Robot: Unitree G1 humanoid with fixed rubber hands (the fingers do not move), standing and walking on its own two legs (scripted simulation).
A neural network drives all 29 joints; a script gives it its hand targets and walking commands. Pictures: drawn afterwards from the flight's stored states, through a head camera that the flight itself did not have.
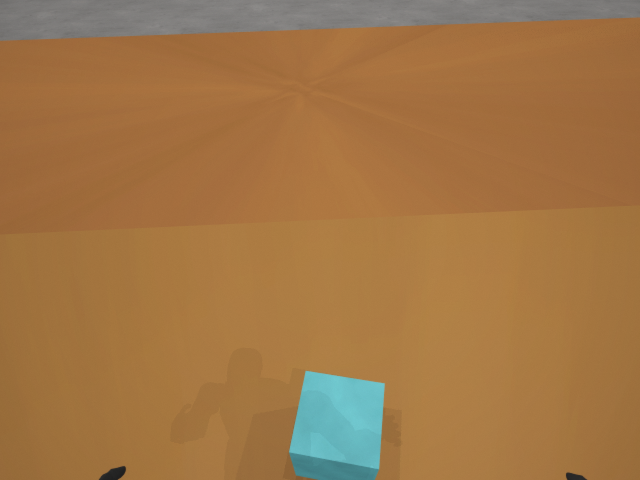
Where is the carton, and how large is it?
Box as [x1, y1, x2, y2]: [289, 371, 384, 479]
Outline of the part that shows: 306,371 289,450 296,475 317,479 374,479 378,470 384,383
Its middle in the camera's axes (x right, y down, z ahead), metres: +0.05 +0.51 +1.06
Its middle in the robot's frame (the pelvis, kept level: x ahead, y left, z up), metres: +0.37 -0.01 -0.66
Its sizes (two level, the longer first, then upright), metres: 0.210 0.200 0.250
